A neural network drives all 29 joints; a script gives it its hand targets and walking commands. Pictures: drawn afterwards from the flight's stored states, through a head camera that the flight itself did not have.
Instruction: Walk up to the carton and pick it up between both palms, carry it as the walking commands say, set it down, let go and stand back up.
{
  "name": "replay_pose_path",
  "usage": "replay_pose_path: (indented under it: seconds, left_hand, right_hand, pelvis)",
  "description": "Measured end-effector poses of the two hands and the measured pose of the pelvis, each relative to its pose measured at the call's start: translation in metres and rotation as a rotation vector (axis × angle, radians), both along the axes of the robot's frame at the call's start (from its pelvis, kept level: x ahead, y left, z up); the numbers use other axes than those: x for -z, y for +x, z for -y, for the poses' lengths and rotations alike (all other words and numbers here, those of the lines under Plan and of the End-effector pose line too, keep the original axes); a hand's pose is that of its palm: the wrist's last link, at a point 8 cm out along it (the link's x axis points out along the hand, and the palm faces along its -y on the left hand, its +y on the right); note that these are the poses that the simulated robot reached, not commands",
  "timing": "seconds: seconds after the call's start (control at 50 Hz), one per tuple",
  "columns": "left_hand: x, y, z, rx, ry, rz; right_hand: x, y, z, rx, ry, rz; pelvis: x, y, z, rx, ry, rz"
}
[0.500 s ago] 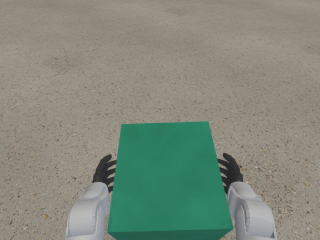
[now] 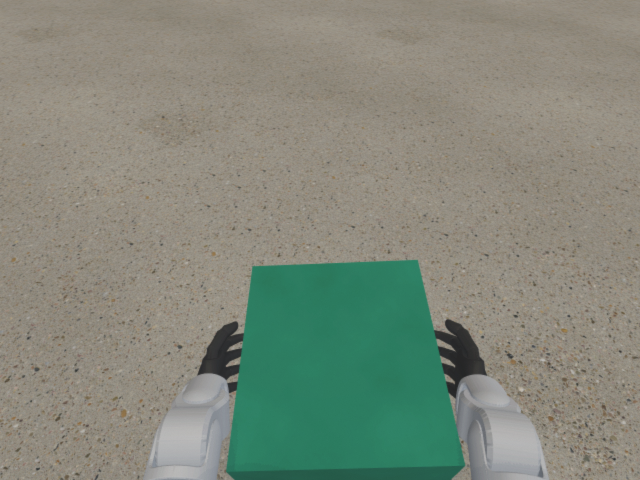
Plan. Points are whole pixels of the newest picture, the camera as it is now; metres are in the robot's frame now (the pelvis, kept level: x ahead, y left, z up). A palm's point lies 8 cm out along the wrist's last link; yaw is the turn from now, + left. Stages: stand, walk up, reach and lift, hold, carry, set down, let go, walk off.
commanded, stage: hold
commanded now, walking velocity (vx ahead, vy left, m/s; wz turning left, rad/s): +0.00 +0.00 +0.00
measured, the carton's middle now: (339, 391) +0.27 -0.03 -0.06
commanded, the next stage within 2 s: set down in 0.54 s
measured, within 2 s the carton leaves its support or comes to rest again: neither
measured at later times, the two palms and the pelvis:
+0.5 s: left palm (245, 378) +0.26 +0.09 +0.02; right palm (504, 374) +0.24 -0.22 +0.03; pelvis -0.04 -0.05 +0.00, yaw +3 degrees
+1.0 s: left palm (227, 379) +0.28 +0.12 -0.02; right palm (463, 373) +0.26 -0.19 -0.01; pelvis -0.01 -0.02 -0.01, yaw +3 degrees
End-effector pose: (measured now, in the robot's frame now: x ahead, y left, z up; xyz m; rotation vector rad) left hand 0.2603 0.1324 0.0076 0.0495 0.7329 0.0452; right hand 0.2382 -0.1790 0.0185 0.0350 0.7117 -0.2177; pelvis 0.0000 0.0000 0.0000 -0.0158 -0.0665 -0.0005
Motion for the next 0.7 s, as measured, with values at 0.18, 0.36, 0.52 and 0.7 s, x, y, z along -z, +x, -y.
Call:
replay_pose_path:
  seconds: [0.18,0.36,0.52,0.7]
  left_hand:
    - [-0.018,0.002,0.011,-0.020,0.017,0.042]
    - [-0.013,-0.009,0.036,-0.002,0.011,0.023]
    - [-0.016,-0.002,0.040,0.003,0.011,0.029]
    - [-0.025,0.010,0.016,-0.009,0.034,0.028]
  right_hand:
    - [-0.014,0.010,0.013,-0.015,0.023,0.042]
    - [-0.013,0.000,0.037,-0.008,0.019,0.023]
    - [-0.014,0.005,0.041,0.013,0.037,0.030]
    - [-0.015,0.022,0.018,-0.031,0.022,0.025]
  pelvis:
    - [-0.004,-0.004,0.018,-0.057,0.007,0.044]
    - [-0.003,-0.022,0.042,-0.054,0.013,0.057]
    - [0.004,-0.036,0.052,-0.048,0.013,0.074]
    - [0.006,-0.031,0.046,-0.064,0.000,0.098]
